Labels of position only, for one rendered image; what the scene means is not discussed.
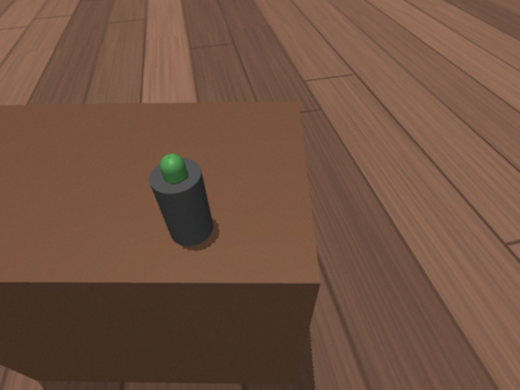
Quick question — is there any bottle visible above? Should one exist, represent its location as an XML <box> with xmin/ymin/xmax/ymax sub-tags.
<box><xmin>149</xmin><ymin>154</ymin><xmax>213</xmax><ymax>246</ymax></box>

